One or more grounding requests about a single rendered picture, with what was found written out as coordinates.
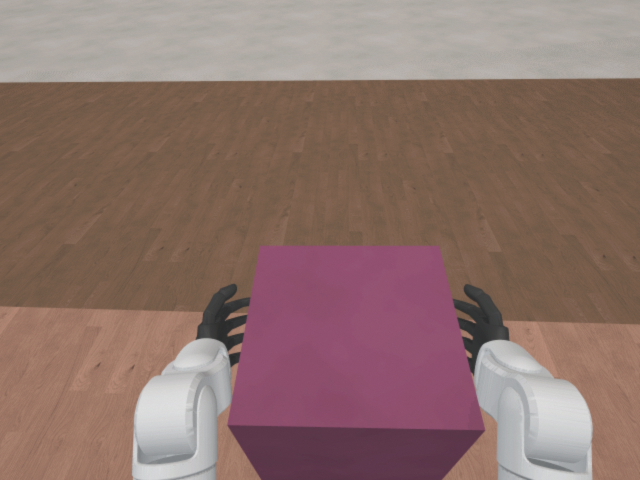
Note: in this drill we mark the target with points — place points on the robot left forearm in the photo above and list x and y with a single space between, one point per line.
175 422

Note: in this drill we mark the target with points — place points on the carton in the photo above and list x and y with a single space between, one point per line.
353 366

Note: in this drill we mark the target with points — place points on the robot right forearm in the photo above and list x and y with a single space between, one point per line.
544 426

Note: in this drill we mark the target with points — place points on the robot right hand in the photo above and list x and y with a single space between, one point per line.
488 327

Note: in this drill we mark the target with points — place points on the robot left hand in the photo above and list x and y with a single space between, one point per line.
214 325

